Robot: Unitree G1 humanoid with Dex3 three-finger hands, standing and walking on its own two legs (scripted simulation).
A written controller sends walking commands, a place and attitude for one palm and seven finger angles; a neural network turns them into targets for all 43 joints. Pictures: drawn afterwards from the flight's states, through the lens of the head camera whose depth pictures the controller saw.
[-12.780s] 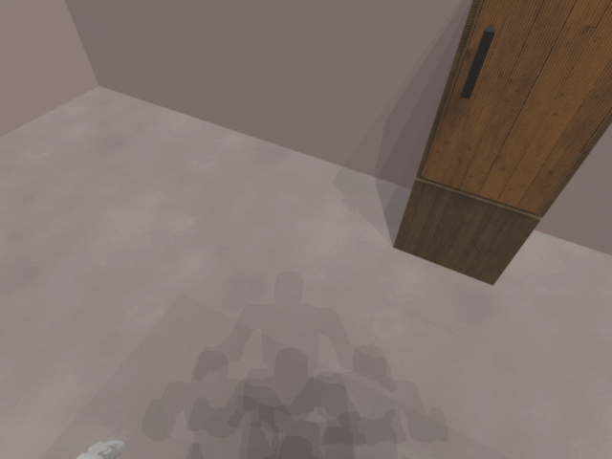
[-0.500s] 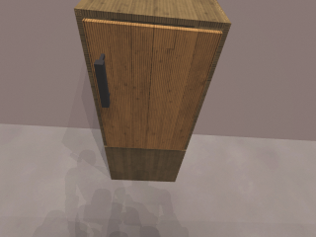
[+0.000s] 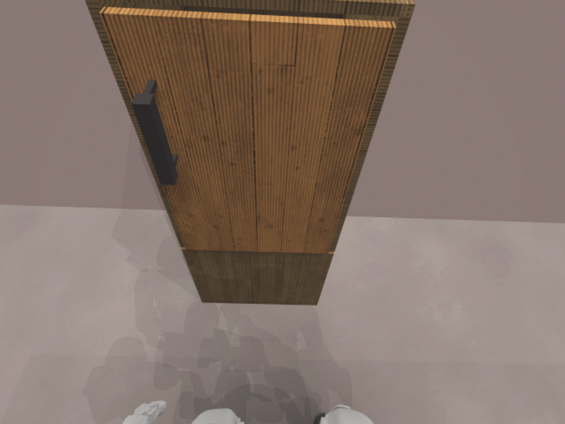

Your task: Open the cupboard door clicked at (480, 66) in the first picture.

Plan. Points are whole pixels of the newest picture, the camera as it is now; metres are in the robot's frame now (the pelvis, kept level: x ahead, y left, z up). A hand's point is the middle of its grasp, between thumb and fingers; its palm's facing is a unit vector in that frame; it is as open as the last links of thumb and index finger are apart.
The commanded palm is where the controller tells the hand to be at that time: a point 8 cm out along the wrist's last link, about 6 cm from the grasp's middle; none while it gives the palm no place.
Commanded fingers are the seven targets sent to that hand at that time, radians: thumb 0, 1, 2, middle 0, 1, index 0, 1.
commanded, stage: come to a stop and stand still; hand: left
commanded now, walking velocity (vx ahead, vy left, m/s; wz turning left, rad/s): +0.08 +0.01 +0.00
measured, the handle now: (160, 135) +0.52 +0.22 +0.09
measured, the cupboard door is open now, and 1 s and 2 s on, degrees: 0 0 0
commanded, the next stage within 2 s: look again from close up in 0.88 s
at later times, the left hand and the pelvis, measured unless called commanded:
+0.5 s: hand out of the picture -0.07 +0.18 -0.16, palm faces +0.03 -0.98 -0.18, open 7.3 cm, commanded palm none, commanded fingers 0.00 0.90 0.90 -0.20 -0.30 -0.20 -0.30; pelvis -0.06 +0.02 +0.02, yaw -1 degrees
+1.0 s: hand out of the picture -0.10 +0.17 -0.16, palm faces +0.05 -0.99 -0.14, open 7.3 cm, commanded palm none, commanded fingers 0.00 0.90 0.90 -0.20 -0.30 -0.20 -0.30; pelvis -0.07 +0.02 +0.02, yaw +0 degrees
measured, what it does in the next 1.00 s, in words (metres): steps on the spot: left foot, then right foot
